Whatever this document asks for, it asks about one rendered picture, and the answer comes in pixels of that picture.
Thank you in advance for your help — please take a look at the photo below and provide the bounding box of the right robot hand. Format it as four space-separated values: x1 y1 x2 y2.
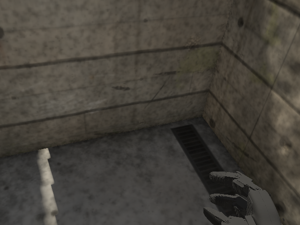
203 171 285 225

